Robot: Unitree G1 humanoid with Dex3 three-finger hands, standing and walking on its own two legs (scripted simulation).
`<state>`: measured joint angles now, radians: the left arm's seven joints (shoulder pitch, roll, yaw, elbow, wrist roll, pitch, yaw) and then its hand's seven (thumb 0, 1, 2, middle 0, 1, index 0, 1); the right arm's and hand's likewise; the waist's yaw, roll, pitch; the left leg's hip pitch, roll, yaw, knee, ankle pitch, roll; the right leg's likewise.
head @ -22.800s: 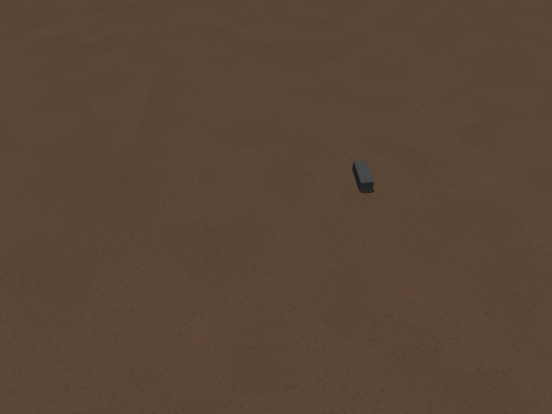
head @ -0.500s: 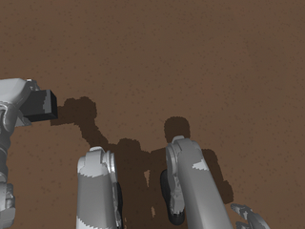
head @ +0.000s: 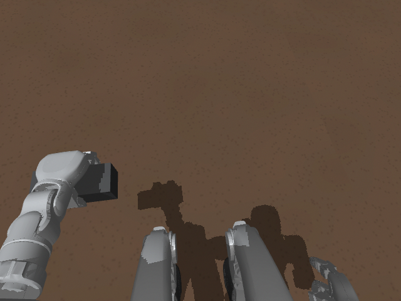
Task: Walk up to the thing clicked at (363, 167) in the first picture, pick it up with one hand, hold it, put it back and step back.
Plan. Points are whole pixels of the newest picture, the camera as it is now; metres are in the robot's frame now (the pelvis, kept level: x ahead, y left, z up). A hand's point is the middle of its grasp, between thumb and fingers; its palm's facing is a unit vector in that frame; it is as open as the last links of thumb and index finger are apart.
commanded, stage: lift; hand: left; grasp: from above
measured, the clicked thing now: (76, 185) +0.38 +0.28 -0.10
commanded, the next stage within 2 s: hold in 0.72 s
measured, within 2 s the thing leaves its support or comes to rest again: neither
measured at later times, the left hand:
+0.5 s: hand (58, 161) +0.37 +0.24 +0.06, palm faces -0.43 -0.07 -0.90, open 9.6 cm
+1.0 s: hand (43, 131) +0.38 +0.23 +0.13, palm faces -0.44 -0.07 -0.89, open 9.6 cm
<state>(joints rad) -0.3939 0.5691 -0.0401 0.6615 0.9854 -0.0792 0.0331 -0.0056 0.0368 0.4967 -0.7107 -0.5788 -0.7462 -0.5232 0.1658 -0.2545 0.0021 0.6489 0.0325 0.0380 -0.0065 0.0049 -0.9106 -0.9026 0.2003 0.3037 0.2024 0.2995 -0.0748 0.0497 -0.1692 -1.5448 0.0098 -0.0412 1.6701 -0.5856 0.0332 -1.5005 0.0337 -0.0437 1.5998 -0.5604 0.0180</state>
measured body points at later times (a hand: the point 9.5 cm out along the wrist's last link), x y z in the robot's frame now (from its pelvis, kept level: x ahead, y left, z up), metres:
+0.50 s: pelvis +0.04 +0.00 +0.14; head +0.10 +0.00 +0.58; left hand +0.38 +0.24 +0.11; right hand +0.13 -0.27 +0.02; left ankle +0.08 +0.10 -0.53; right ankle +0.09 -0.13 -0.53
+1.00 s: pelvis +0.07 +0.00 +0.19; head +0.11 -0.01 +0.63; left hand +0.40 +0.23 +0.18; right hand +0.18 -0.26 +0.06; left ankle +0.08 +0.10 -0.53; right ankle +0.09 -0.13 -0.53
